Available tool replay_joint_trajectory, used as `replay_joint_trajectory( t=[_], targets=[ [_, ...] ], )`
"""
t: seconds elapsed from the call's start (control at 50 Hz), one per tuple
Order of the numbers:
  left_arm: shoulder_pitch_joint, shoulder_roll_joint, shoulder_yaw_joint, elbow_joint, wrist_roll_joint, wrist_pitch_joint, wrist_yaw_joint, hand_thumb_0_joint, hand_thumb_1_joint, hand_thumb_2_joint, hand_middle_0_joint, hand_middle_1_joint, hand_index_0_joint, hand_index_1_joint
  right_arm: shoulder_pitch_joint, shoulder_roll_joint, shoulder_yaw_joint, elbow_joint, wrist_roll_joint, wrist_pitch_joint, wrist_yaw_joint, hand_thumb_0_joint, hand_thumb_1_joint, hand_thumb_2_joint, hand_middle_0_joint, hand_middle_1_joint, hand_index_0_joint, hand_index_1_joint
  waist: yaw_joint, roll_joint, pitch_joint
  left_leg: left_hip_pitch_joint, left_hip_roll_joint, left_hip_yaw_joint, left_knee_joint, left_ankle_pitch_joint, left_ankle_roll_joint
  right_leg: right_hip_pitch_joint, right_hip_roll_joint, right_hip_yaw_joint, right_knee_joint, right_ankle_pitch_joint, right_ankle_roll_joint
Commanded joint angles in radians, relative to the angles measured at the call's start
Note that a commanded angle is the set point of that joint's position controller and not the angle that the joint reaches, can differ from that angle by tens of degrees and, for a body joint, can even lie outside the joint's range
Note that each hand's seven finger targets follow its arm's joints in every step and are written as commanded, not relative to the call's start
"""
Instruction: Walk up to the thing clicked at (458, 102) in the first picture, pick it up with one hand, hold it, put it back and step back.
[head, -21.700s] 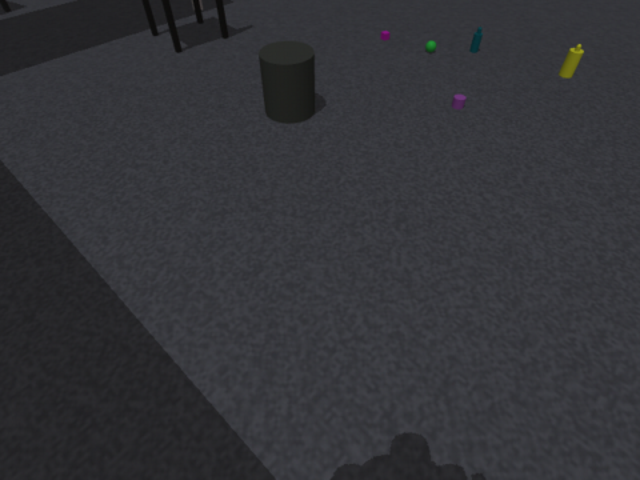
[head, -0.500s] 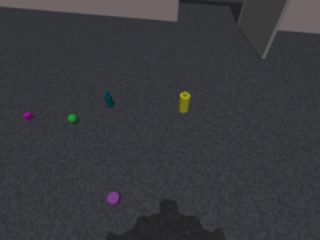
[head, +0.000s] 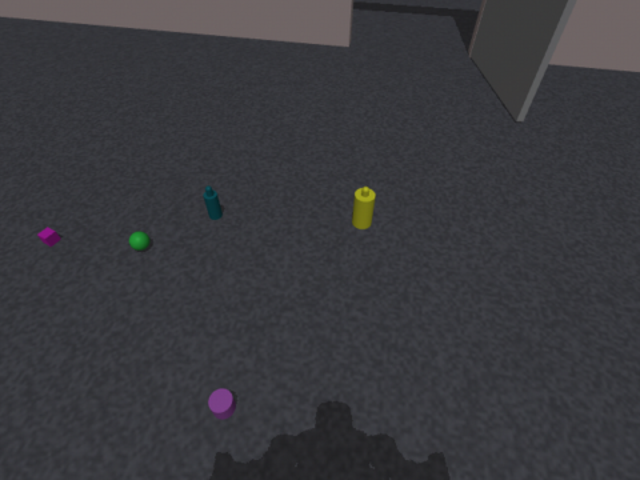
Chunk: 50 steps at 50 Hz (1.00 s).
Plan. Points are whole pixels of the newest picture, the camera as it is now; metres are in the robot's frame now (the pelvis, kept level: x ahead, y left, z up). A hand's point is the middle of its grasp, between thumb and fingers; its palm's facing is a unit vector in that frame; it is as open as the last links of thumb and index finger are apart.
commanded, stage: walk up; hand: left
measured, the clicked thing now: (222, 403) +0.47 +0.31 -0.75
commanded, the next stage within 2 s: stand in 0.12 s
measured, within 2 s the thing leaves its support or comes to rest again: neither
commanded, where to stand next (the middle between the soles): +0.06 +0.00 m, yaw -1 degrees
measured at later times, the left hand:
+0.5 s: hand out of the picture +0.07 +0.25 -0.16, palm faces -0.04 -0.94 -0.34, open 7.4 cm
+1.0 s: hand out of the picture +0.08 +0.25 -0.16, palm faces -0.06 -0.94 -0.35, open 7.4 cm
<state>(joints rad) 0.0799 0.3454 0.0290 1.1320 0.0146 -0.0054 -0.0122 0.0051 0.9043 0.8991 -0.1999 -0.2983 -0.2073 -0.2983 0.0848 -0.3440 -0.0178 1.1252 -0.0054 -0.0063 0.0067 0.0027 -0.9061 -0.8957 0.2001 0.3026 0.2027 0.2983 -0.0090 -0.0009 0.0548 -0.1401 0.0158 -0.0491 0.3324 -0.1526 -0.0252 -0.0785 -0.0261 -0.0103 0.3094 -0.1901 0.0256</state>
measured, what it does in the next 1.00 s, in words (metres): stands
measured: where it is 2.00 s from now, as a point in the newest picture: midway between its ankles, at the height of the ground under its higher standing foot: outside the picture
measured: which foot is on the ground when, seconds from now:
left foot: down 0.00-1.00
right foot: down 0.00-1.00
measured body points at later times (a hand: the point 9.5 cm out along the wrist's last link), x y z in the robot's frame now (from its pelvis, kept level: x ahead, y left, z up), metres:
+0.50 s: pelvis +0.00 +0.00 +0.00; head +0.01 +0.00 +0.45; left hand +0.07 +0.30 -0.13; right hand +0.07 -0.30 -0.13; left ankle +0.02 +0.14 -0.75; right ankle -0.01 -0.14 -0.75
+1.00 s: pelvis +0.00 +0.00 +0.00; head +0.01 +0.00 +0.45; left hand +0.08 +0.30 -0.13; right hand +0.07 -0.31 -0.13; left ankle +0.02 +0.14 -0.75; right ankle -0.01 -0.14 -0.75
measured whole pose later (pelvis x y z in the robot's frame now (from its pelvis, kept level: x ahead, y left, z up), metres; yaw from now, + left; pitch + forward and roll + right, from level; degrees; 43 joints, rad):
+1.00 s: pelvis +0.00 +0.00 +0.00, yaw -1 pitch -2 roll +0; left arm 0.14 0.36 0.00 1.10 0.02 -0.01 -0.01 0.01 0.90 0.90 -0.20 -0.30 -0.21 -0.30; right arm 0.12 -0.35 -0.01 1.12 -0.01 -0.01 0.01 0.00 -0.91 -0.90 0.20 0.30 0.20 0.30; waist -0.01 0.00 0.05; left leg -0.14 0.02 -0.04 0.33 -0.16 -0.03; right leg -0.09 -0.02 0.00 0.33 -0.20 0.02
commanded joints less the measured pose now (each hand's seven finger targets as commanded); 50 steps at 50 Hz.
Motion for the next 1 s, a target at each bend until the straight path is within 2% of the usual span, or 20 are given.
replay_joint_trajectory(
  t=[0.0,0.08,0.1,0.24,0.32,0.38,0.42,0.48,0.56,0.66,0.7,0.78,0.92,0.98],
  targets=[
    [-0.036,0.212,0.039,-0.058,-0.004,-0.017,0.017,0.000,0.900,0.900,-0.200,-0.300,-0.200,-0.300,-0.052,-0.212,-0.035,-0.068,-0.001,-0.019,-0.012,0.000,-0.900,-0.900,0.200,0.300,0.200,0.300,0.008,0.007,-0.089,0.020,0.097,-0.063,-0.036,0.130,0.043,0.005,-0.094,0.064,-0.048,0.111,-0.037],
    [-0.044,0.212,0.039,-0.064,-0.004,-0.016,0.015,0.000,0.900,0.900,-0.200,-0.300,-0.200,-0.300,-0.044,-0.214,-0.031,-0.064,-0.002,-0.020,-0.013,0.000,-0.900,-0.900,0.200,0.300,0.200,0.300,0.007,0.017,-0.085,0.001,0.096,-0.066,-0.046,0.106,0.042,0.014,-0.095,0.067,-0.046,0.095,-0.039],
    [-0.022,0.214,0.032,-0.068,-0.001,-0.020,0.016,0.000,0.900,0.900,-0.200,-0.300,-0.200,-0.300,-0.035,-0.224,-0.033,-0.065,-0.008,-0.021,-0.015,0.000,-0.900,-0.900,0.200,0.300,0.200,0.300,0.012,0.015,-0.087,0.019,0.107,-0.064,-0.040,0.120,0.038,0.006,-0.108,0.077,-0.047,0.087,-0.041],
    [-0.005,0.221,0.026,-0.074,-0.003,-0.027,0.017,0.000,0.900,0.900,-0.200,-0.300,-0.200,-0.300,-0.020,-0.224,-0.032,-0.065,-0.005,-0.023,-0.012,0.000,-0.900,-0.900,0.200,0.300,0.200,0.300,0.008,-0.003,-0.089,0.047,0.109,-0.061,-0.029,0.146,0.041,-0.017,-0.106,0.077,-0.045,0.107,-0.041],
    [-0.004,0.222,0.021,-0.078,-0.005,-0.025,0.017,0.000,0.900,0.900,-0.200,-0.300,-0.200,-0.300,-0.010,-0.222,-0.030,-0.064,-0.007,-0.021,-0.012,0.000,-0.900,-0.900,0.200,0.300,0.200,0.300,0.007,-0.001,-0.071,0.020,0.106,-0.059,-0.041,0.107,0.040,-0.021,-0.105,0.079,-0.045,0.070,-0.041],
    [0.006,0.224,0.019,-0.079,-0.003,-0.025,0.017,0.000,0.900,0.900,-0.200,-0.300,-0.200,-0.300,-0.012,-0.222,-0.028,-0.066,-0.005,-0.023,-0.011,0.000,-0.900,-0.900,0.200,0.300,0.200,0.300,0.008,0.009,-0.074,0.026,0.107,-0.061,-0.043,0.121,0.039,-0.021,-0.103,0.075,-0.039,0.081,-0.041],
    [0.003,0.226,0.018,-0.077,-0.004,-0.025,0.017,0.000,0.900,0.900,-0.200,-0.300,-0.200,-0.300,-0.005,-0.220,-0.027,-0.063,-0.005,-0.022,-0.010,0.000,-0.900,-0.900,0.200,0.300,0.200,0.300,0.006,-0.003,-0.056,0.015,0.105,-0.061,-0.050,0.089,0.038,-0.034,-0.102,0.080,-0.044,0.045,-0.041],
    [0.017,0.222,0.014,-0.081,-0.004,-0.026,0.016,0.000,0.900,0.900,-0.200,-0.300,-0.200,-0.300,-0.009,-0.229,-0.028,-0.063,-0.005,-0.023,-0.009,0.000,-0.900,-0.900,0.200,0.300,0.200,0.300,0.011,0.015,-0.068,0.025,0.106,-0.060,-0.042,0.109,0.042,-0.025,-0.103,0.081,-0.044,0.073,-0.040],
    [0.013,0.228,0.016,-0.081,-0.005,-0.023,0.016,0.000,0.900,0.900,-0.200,-0.300,-0.200,-0.300,-0.006,-0.229,-0.026,-0.063,-0.004,-0.023,-0.010,0.000,-0.900,-0.900,0.200,0.300,0.200,0.300,0.009,0.015,-0.057,0.016,0.104,-0.062,-0.054,0.082,0.041,-0.029,-0.103,0.081,-0.036,0.057,-0.043],
    [0.023,0.229,0.013,-0.083,-0.005,-0.026,0.016,0.000,0.900,0.900,-0.200,-0.300,-0.200,-0.300,-0.009,-0.230,-0.028,-0.067,-0.003,-0.024,-0.010,0.000,-0.900,-0.900,0.200,0.300,0.200,0.300,0.010,0.000,-0.077,0.050,0.110,-0.063,-0.037,0.138,0.042,-0.037,-0.102,0.080,-0.035,0.082,-0.044],
    [0.019,0.230,0.013,-0.087,-0.005,-0.025,0.016,0.000,0.900,0.900,-0.200,-0.300,-0.200,-0.300,-0.001,-0.226,-0.024,-0.065,-0.004,-0.024,-0.010,0.000,-0.900,-0.900,0.200,0.300,0.200,0.300,0.007,0.009,-0.068,0.031,0.104,-0.056,-0.041,0.115,0.040,-0.034,-0.103,0.086,-0.038,0.086,-0.043],
    [0.021,0.233,0.012,-0.087,-0.006,-0.025,0.019,0.000,0.900,0.900,-0.200,-0.300,-0.200,-0.300,-0.004,-0.229,-0.026,-0.065,-0.004,-0.023,-0.010,0.000,-0.900,-0.900,0.200,0.300,0.200,0.300,0.008,0.006,-0.071,0.039,0.107,-0.057,-0.037,0.134,0.039,-0.031,-0.105,0.083,-0.034,0.100,-0.043],
    [0.026,0.231,0.009,-0.088,-0.003,-0.026,0.018,0.000,0.900,0.900,-0.200,-0.300,-0.200,-0.300,-0.006,-0.233,-0.027,-0.062,-0.004,-0.019,-0.010,0.000,-0.900,-0.900,0.200,0.300,0.200,0.300,0.008,0.002,-0.063,0.034,0.104,-0.053,-0.040,0.090,0.040,-0.043,-0.103,0.088,-0.046,0.074,-0.041],
    [0.025,0.236,0.011,-0.090,-0.003,-0.024,0.019,0.000,0.900,0.900,-0.200,-0.300,-0.200,-0.300,-0.005,-0.227,-0.025,-0.065,-0.005,-0.021,-0.010,0.000,-0.900,-0.900,0.200,0.300,0.200,0.300,0.009,0.012,-0.082,0.038,0.106,-0.051,-0.039,0.128,0.041,-0.022,-0.105,0.083,-0.028,0.112,-0.043]
  ],
)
